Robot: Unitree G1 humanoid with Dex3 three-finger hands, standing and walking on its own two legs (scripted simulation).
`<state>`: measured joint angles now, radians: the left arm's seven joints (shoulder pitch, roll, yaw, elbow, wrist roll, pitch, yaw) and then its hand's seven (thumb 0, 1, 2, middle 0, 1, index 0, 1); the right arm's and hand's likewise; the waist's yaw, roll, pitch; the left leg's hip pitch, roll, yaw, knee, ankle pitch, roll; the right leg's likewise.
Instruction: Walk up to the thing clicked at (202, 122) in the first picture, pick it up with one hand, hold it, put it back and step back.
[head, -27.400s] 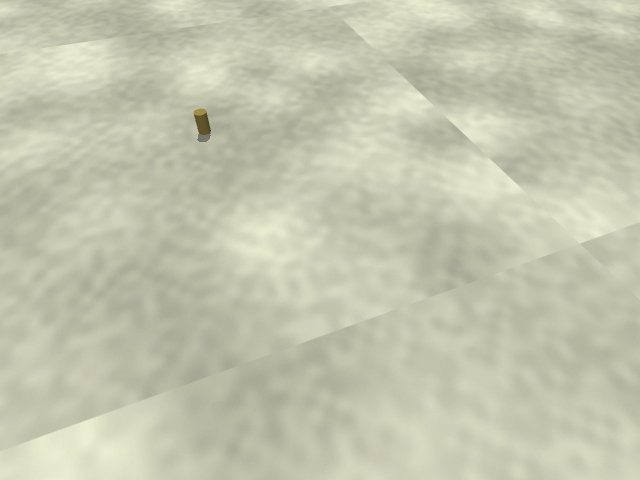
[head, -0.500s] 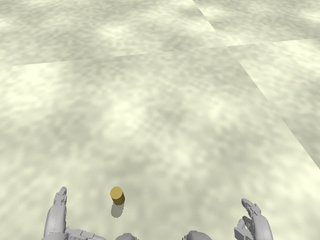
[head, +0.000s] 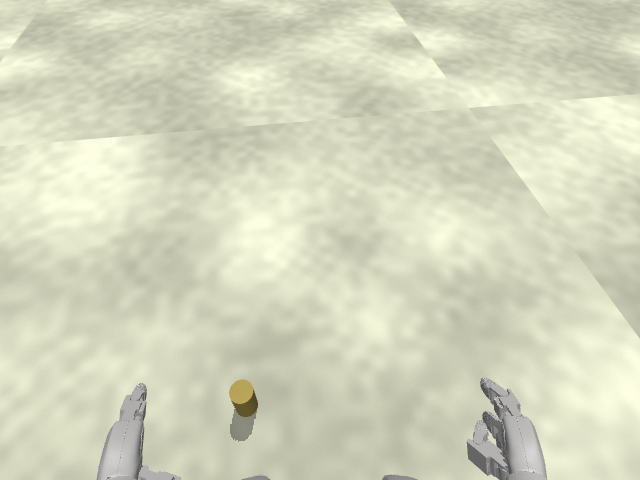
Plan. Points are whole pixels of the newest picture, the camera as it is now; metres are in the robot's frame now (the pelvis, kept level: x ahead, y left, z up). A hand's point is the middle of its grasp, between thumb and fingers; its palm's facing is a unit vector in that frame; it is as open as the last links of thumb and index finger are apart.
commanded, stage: home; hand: left
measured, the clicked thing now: (244, 398) +0.43 +0.21 -0.66
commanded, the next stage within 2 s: stand in 1.18 s
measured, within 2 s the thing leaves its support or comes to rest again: neither
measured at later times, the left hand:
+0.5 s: hand (182, 461) +0.16 +0.17 -0.06, palm faces +0.10 -0.95 -0.29, open 17.6 cm
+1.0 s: hand (179, 459) +0.17 +0.18 -0.06, palm faces +0.10 -0.95 -0.28, open 17.6 cm
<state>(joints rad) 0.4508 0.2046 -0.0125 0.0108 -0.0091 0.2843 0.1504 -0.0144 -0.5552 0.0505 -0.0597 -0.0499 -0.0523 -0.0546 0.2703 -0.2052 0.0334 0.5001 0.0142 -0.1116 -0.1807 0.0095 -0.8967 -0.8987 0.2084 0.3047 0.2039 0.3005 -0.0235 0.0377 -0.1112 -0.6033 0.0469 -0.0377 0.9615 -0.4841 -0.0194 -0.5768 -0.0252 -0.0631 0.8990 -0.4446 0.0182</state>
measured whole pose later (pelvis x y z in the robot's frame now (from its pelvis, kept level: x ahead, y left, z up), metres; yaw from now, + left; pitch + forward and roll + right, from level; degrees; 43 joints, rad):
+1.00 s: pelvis +0.00 +0.00 +0.00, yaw +0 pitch +7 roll -2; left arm 0.44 0.19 -0.01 0.03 -0.01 0.27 0.14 -0.02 -0.57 0.04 -0.06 -0.05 -0.05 -0.05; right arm 0.27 -0.20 0.03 0.53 0.01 -0.13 -0.18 0.01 -0.90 -0.90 0.21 0.30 0.20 0.30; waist -0.02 0.04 -0.10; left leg -0.59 0.05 -0.03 0.95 -0.47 -0.02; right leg -0.57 -0.02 -0.06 0.89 -0.43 0.02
